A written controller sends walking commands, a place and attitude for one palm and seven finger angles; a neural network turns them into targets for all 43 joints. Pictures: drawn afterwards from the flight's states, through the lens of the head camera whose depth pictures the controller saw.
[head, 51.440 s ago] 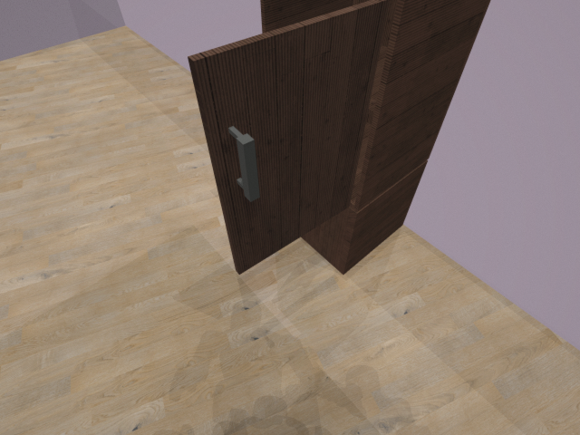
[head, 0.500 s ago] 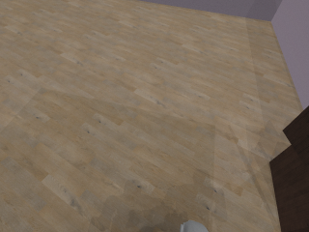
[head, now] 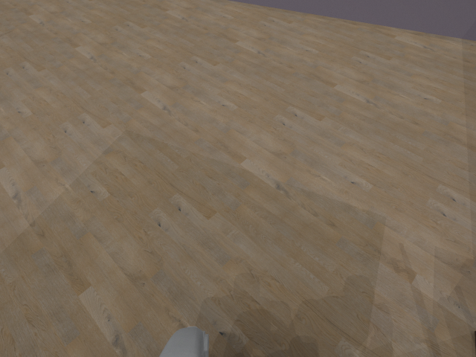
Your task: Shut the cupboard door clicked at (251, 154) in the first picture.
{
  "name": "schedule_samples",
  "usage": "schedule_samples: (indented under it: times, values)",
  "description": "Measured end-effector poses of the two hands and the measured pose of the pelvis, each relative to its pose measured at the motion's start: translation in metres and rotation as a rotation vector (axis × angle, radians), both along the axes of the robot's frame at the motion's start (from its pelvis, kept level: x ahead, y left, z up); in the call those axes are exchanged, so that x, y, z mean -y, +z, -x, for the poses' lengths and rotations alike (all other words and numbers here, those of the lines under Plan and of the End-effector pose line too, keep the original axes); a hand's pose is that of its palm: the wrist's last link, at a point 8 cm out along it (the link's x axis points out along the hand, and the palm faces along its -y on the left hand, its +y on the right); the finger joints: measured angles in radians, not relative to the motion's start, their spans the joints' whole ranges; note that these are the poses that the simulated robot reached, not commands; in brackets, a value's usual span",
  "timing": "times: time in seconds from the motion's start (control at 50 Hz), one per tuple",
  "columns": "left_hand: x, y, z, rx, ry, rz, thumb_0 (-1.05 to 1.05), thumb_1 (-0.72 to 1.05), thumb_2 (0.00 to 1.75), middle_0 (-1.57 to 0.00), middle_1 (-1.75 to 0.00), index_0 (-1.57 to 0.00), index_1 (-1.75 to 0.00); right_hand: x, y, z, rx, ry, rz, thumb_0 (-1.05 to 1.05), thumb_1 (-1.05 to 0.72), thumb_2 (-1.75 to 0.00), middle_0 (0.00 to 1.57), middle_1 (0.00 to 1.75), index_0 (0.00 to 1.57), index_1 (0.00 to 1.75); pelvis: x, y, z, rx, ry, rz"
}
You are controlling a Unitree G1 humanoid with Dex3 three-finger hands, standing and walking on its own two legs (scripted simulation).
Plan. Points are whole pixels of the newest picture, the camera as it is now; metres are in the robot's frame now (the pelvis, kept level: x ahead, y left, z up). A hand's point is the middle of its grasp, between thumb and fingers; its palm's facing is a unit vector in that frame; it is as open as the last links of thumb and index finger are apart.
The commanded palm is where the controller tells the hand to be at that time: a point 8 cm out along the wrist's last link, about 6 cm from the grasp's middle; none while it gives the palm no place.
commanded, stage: walk to a spot facing it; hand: left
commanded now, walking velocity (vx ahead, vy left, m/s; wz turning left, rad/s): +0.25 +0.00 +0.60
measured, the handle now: out of the picture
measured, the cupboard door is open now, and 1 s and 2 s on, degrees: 19 19 19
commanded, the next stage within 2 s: turn to face it in 0.22 s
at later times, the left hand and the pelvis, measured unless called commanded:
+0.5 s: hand (110, 352) +0.16 +0.27 -0.18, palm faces +0.25 -0.95 -0.21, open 7.4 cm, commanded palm none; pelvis +0.14 +0.06 -0.01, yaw +11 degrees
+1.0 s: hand (136, 300) +0.25 +0.23 -0.18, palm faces -0.04 -0.98 -0.22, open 7.4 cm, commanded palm none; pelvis +0.20 +0.05 -0.01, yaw -5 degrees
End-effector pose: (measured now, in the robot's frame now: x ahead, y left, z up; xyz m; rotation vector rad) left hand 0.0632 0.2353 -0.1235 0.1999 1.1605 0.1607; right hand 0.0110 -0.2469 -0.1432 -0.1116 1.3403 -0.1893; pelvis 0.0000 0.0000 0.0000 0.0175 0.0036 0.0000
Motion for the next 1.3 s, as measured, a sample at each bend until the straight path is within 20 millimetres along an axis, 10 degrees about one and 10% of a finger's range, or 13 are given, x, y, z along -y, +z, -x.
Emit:
schedule_samples:
  times: [0.24,0.34,0.56,0.92,1.14,1.3]
  values:
    - [-0.010,-0.034,0.050,-0.276,0.240,0.087,0.00,0.91,0.90,-0.20,-0.30,-0.21,-0.30,-0.052,0.012,-0.247,0.245,0.332,0.026,0.01,-0.91,-0.90,0.19,0.30,0.20,0.30,-0.025,-0.017,-0.088,0.007,0.147,0.022]
    - [-0.042,-0.054,0.024,-0.290,0.294,0.083,0.00,0.91,0.90,-0.20,-0.30,-0.21,-0.30,-0.081,0.008,-0.300,0.317,0.403,0.057,0.01,-0.91,-0.90,0.20,0.30,0.20,0.30,-0.048,-0.033,-0.116,0.013,0.194,0.033]
    - [-0.073,-0.023,-0.101,-0.067,0.218,0.043,0.00,0.91,0.90,-0.20,-0.30,-0.20,-0.30,-0.104,0.016,-0.282,0.208,0.325,0.030,0.01,-0.91,-0.90,0.20,0.30,0.20,0.30,-0.059,-0.006,-0.155,0.013,0.166,0.042]
    - [-0.036,-0.019,-0.176,-0.146,0.013,0.025,0.00,0.90,0.90,-0.20,-0.30,-0.21,-0.30,-0.028,0.000,-0.227,0.027,0.009,0.078,0.01,-0.91,-0.90,0.20,0.30,0.20,0.30,-0.039,-0.008,-0.196,-0.020,-0.053,0.018]
    - [-0.086,-0.040,-0.228,-0.152,-0.092,0.026,0.00,0.90,0.90,-0.20,-0.30,-0.21,-0.30,-0.059,0.014,-0.253,0.171,-0.067,0.143,0.01,-0.91,-0.90,0.20,0.30,0.20,0.30,-0.077,-0.018,-0.213,-0.011,-0.189,0.026]
    - [-0.093,-0.018,-0.300,-0.055,-0.237,0.012,0.00,0.91,0.90,-0.20,-0.30,-0.20,-0.30,-0.083,0.026,-0.219,0.153,-0.145,0.128,0.01,-0.90,-0.90,0.20,0.30,0.20,0.30,-0.088,-0.003,-0.214,-0.003,-0.293,0.058]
